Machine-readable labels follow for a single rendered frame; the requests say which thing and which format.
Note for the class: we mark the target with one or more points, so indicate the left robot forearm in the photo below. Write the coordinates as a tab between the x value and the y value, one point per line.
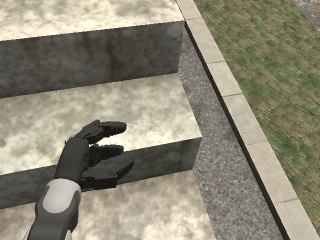
56	211

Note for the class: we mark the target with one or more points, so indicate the robot left hand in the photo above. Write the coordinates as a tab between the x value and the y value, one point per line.
77	157

